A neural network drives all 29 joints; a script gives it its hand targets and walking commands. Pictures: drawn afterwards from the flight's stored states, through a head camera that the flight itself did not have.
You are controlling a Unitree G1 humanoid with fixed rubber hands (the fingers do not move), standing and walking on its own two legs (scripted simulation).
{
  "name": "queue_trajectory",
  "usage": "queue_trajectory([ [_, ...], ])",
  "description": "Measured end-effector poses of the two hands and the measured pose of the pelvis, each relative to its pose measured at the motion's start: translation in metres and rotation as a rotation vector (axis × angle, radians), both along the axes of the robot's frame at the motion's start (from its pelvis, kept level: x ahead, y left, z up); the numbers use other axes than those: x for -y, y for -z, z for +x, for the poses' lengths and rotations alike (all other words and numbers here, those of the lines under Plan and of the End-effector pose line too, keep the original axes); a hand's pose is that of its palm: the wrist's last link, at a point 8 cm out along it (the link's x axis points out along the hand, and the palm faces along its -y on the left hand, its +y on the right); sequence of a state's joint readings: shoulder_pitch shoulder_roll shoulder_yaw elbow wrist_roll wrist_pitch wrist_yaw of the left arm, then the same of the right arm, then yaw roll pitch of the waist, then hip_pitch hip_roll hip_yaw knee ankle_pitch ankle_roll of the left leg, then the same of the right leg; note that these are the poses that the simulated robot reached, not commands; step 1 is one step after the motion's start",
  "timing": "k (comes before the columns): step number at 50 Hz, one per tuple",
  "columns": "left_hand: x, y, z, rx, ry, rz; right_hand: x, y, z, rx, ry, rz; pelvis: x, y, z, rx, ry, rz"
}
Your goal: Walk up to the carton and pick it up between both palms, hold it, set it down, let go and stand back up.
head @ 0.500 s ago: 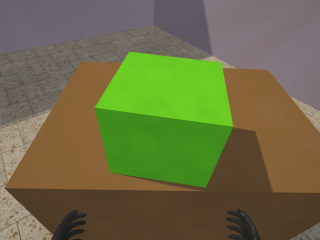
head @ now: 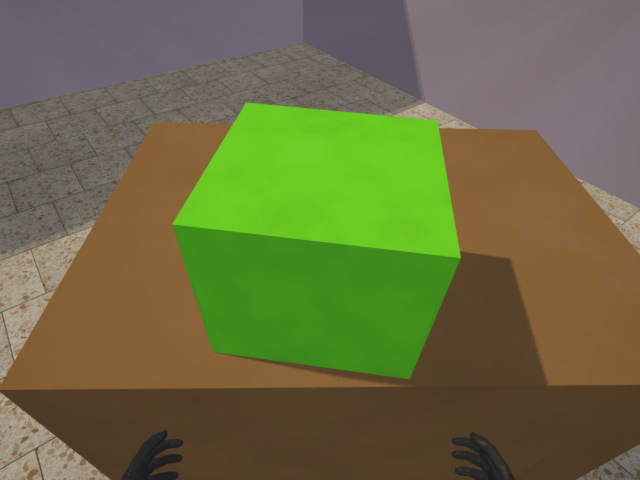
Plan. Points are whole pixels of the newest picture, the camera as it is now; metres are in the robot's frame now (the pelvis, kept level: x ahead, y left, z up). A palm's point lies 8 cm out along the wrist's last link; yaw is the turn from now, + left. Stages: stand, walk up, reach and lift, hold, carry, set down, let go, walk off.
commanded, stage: set down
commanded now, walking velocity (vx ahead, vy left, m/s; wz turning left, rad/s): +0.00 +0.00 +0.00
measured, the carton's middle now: (325, 236) +0.48 -0.01 +0.06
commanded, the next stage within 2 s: let go in 0.14 s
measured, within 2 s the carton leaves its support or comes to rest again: neither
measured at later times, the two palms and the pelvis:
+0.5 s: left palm out of the picture +0.16 +0.21 -0.09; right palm out of the picture +0.15 -0.25 -0.09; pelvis +0.00 -0.02 +0.00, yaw +0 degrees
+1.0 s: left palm out of the picture +0.07 +0.30 -0.10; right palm out of the picture +0.07 -0.31 -0.11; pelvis +0.00 -0.01 +0.00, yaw +2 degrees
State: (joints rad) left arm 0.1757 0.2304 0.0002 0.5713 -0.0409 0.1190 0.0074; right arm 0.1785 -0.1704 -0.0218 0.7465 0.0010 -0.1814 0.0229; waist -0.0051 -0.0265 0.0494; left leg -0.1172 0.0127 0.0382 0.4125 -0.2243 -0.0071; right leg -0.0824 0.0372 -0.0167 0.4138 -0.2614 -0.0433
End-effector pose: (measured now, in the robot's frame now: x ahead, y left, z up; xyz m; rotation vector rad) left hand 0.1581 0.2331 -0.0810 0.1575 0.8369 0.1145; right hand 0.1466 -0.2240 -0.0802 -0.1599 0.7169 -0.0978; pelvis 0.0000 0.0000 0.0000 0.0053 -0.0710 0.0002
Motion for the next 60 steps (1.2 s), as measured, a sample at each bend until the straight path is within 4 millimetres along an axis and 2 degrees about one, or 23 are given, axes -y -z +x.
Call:
queue_trajectory([
  [16,0.022,0.009,0.002,-0.036,0.008,-0.004,0.018,0.007,-0.002,-0.039,-0.029,-0.014,0.01,0.0,0.002,-0.007,-0.002,0.007],
  [34,0.031,0.009,0.001,-0.02,0.033,0.017,0.027,0.006,-0.003,-0.033,-0.034,-0.027,0.021,0.001,-0.002,-0.012,-0.009,0.006],
  [36,0.026,0.01,-0.002,-0.008,0.039,0.028,0.034,0.011,-0.01,-0.095,-0.034,-0.06,0.021,0.002,-0.002,-0.022,-0.015,-0.001],
  [39,0.005,0.011,-0.014,-0.018,0.023,0.067,0.05,0.02,-0.025,-0.209,-0.003,-0.107,0.021,0.002,-0.002,-0.024,-0.024,-0.008],
  [43,-0.029,0.013,-0.04,-0.079,-0.025,0.128,0.07,0.025,-0.048,-0.312,0.027,-0.149,0.019,0.001,0.0,-0.023,-0.034,-0.014],
  [47,-0.056,0.015,-0.067,-0.161,-0.067,0.172,0.082,0.027,-0.066,-0.379,0.045,-0.175,0.016,0.0,-0.001,-0.02,-0.038,-0.019],
  [53,-0.074,0.019,-0.096,-0.259,-0.095,0.189,0.08,0.029,-0.081,-0.435,0.043,-0.185,0.008,-0.002,-0.004,-0.014,-0.036,-0.021],
  [60,-0.076,0.026,-0.109,-0.31,-0.091,0.165,0.063,0.033,-0.086,-0.458,0.028,-0.173,-0.002,-0.004,-0.009,-0.009,-0.035,-0.018],
])
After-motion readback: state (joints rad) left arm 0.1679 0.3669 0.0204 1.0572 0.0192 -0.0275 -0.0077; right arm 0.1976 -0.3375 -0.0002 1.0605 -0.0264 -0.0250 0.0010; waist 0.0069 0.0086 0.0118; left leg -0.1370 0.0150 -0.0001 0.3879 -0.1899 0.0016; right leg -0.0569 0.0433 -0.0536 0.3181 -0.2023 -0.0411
